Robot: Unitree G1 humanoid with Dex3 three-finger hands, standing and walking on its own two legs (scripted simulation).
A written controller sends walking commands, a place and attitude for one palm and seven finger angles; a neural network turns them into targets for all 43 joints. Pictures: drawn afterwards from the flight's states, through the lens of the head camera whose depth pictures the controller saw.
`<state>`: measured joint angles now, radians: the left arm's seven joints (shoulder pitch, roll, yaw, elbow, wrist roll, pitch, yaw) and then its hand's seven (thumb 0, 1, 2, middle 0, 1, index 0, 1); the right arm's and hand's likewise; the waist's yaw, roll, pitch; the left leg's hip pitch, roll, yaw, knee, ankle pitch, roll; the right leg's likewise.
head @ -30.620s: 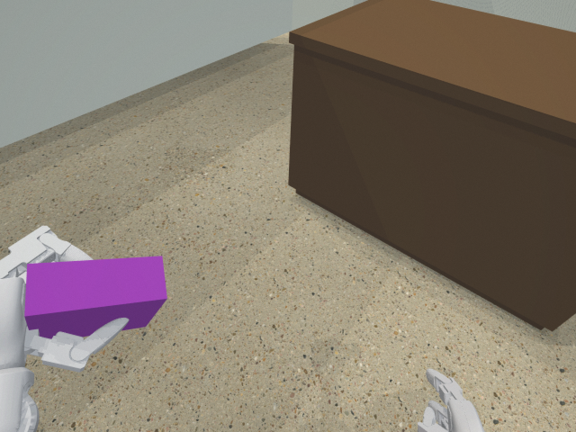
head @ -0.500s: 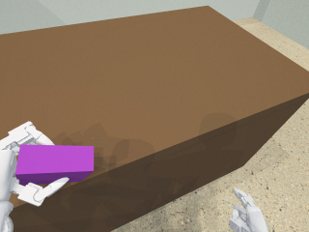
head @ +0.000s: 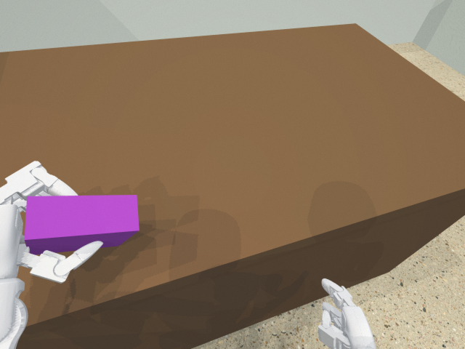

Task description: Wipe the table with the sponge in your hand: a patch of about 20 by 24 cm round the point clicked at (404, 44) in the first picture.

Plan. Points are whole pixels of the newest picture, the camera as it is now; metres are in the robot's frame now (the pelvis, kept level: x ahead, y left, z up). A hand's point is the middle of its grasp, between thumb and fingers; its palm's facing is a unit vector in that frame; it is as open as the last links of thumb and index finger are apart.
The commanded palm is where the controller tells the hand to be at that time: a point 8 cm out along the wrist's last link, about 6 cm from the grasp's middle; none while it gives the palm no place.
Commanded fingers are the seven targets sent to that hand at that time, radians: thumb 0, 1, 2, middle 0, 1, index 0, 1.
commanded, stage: come to a stop and stand still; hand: left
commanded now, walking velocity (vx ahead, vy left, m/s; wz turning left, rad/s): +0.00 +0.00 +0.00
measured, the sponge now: (97, 224) +0.24 +0.22 +0.13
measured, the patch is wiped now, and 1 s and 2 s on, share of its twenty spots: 0.00 0.00 0.00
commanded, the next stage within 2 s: look again from close up in 0.70 s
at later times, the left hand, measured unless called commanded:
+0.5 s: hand (86, 222) +0.23 +0.22 +0.15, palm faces +0.36 -0.84 -0.40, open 9.2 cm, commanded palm +0.17 +0.26 +0.17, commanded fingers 0.00 0.10 1.30 -1.20 -1.60 -1.20 -1.60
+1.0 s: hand (85, 223) +0.22 +0.22 +0.15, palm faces +0.36 -0.85 -0.40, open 9.2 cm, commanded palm +0.17 +0.26 +0.17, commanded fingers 0.00 0.10 1.30 -1.20 -1.60 -1.20 -1.60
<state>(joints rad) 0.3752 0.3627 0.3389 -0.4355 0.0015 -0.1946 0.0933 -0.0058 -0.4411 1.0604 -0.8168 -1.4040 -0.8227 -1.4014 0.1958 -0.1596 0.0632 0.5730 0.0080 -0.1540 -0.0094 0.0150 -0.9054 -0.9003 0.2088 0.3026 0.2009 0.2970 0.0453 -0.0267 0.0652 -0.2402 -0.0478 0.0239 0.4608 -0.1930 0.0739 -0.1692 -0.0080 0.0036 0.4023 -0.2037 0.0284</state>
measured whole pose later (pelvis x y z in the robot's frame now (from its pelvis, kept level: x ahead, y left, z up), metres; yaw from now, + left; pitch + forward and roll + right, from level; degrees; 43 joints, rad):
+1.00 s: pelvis +0.01 -0.02 +0.00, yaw +0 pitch -1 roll -1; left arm 0.44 0.37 0.32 -0.45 -0.03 -0.16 0.10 -0.01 -0.44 1.06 -0.82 -1.41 -0.82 -1.40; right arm 0.20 -0.21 0.02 0.57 0.03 -0.09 -0.05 0.02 -0.91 -0.90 0.21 0.30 0.20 0.30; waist 0.02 0.00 0.05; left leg -0.22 -0.02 0.01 0.43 -0.19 0.04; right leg -0.14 0.02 -0.01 0.36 -0.20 0.00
